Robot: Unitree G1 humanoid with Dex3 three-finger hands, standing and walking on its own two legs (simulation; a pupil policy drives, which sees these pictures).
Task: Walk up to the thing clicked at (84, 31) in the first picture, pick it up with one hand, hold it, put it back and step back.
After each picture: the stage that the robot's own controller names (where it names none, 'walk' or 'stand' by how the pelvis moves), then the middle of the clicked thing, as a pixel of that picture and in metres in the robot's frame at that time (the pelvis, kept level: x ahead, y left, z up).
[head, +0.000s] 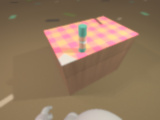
stand; (82, 39) +0.62 +0.12 +0.11
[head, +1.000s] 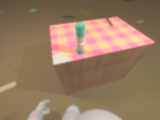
rise first; (80, 40) +0.56 +0.14 +0.14
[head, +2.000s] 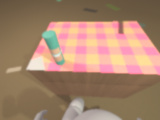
rise first; (55, 50) +0.39 +0.28 +0.13
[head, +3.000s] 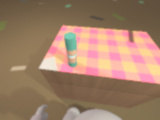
stand; (71, 52) +0.42 +0.17 +0.14
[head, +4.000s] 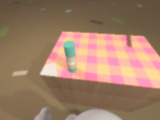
stand; (70, 58) +0.40 +0.17 +0.11
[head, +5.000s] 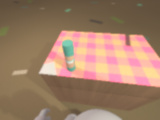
stand; (69, 57) +0.41 +0.18 +0.11
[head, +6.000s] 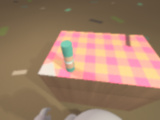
stand; (68, 58) +0.40 +0.18 +0.11
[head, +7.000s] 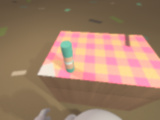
stand; (68, 58) +0.39 +0.19 +0.11
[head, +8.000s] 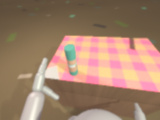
rise first; (71, 61) +0.38 +0.18 +0.11
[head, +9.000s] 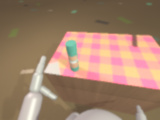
go down; (73, 57) +0.40 +0.18 +0.11
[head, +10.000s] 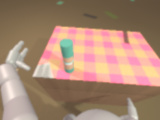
go down; (68, 58) +0.38 +0.16 +0.12
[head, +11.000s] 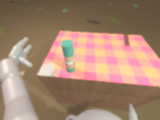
go down; (69, 58) +0.40 +0.17 +0.12
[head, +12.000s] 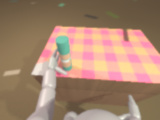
close; (65, 56) +0.39 +0.18 +0.14
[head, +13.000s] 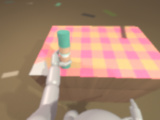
lift; (64, 51) +0.42 +0.18 +0.15
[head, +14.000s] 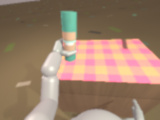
lift; (69, 39) +0.36 +0.13 +0.33
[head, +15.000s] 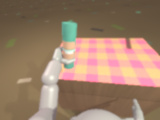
hold; (69, 47) +0.35 +0.15 +0.27
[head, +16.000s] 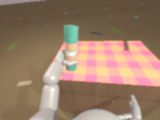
hold; (71, 50) +0.34 +0.14 +0.27
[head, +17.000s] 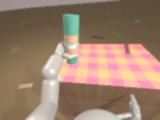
crouch; (71, 42) +0.33 +0.13 +0.34
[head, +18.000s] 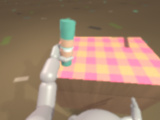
crouch; (67, 45) +0.36 +0.16 +0.27
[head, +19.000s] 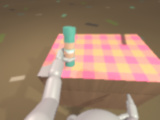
lower; (69, 48) +0.42 +0.15 +0.20
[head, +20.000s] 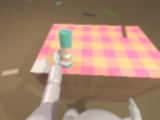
lower; (66, 51) +0.41 +0.17 +0.15
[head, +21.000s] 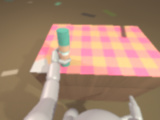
lower; (64, 49) +0.43 +0.18 +0.15
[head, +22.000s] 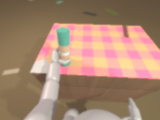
lower; (64, 49) +0.43 +0.19 +0.15
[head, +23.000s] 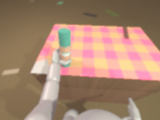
loosen; (65, 50) +0.42 +0.18 +0.15
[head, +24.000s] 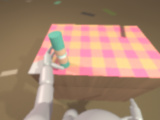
withdraw; (60, 52) +0.40 +0.20 +0.15
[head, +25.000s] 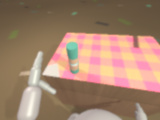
sink last; (73, 60) +0.37 +0.17 +0.13
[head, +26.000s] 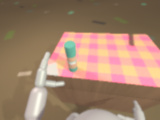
stand; (71, 58) +0.39 +0.18 +0.12
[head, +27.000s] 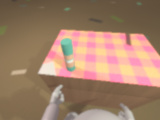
stand; (68, 57) +0.40 +0.19 +0.11
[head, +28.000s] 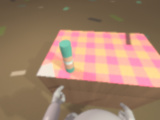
stand; (67, 58) +0.38 +0.19 +0.11
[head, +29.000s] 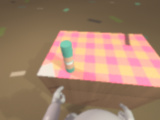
stand; (68, 58) +0.38 +0.19 +0.11
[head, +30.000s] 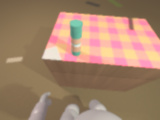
walk; (76, 41) +0.49 +0.13 +0.13
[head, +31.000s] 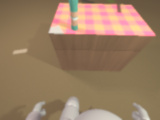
walk; (74, 15) +0.78 +0.23 +0.14
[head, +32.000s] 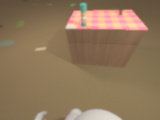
stand; (83, 16) +1.09 +0.21 +0.13
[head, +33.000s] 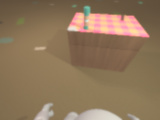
stand; (86, 19) +1.07 +0.14 +0.11
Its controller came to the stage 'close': yes
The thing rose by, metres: 0.21
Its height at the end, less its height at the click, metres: +0.00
